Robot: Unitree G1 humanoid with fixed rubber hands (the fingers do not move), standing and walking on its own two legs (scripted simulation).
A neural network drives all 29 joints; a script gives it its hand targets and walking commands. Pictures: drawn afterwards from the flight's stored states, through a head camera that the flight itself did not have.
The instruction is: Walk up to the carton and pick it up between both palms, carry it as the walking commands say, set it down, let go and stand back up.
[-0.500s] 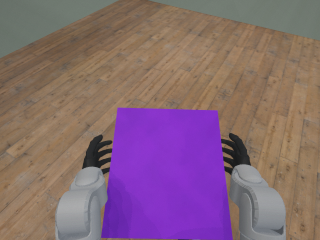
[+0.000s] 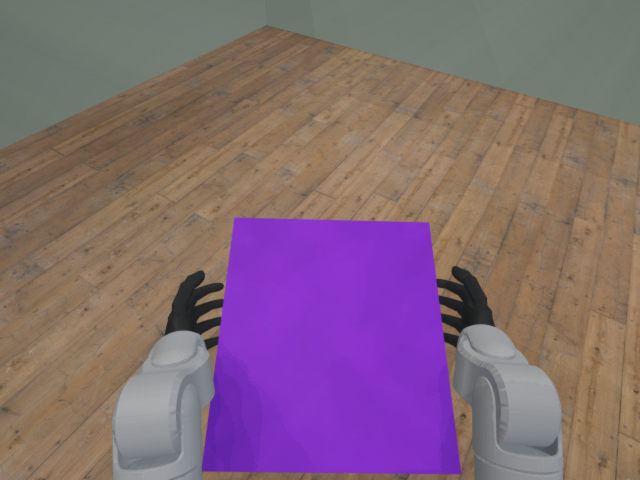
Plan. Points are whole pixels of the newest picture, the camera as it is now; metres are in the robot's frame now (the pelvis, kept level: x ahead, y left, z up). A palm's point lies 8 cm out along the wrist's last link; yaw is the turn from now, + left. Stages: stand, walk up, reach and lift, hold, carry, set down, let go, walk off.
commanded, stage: carry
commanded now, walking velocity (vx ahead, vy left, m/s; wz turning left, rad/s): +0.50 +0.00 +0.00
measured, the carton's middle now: (328, 346) +0.29 +0.00 +0.02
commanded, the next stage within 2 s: none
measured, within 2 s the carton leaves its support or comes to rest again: neither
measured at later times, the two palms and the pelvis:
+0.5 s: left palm (245, 160) +0.58 +0.14 +0.09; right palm (430, 160) +0.59 -0.17 +0.09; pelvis +0.33 -0.02 +0.01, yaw +2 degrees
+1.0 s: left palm (245, 68) +0.92 +0.18 +0.10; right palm (384, 70) +0.91 -0.13 +0.11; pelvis +0.65 +0.04 +0.03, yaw -1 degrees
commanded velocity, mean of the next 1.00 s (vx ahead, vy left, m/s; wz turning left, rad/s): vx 0.50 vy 0.00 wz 0.00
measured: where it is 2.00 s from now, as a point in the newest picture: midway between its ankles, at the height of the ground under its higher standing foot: (312, 217)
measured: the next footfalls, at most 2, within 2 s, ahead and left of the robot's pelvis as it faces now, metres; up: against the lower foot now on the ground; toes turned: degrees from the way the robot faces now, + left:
right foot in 0.38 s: +0.42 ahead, -0.11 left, +0.00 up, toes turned -10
left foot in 0.82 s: +0.69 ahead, +0.11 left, +0.00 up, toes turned +12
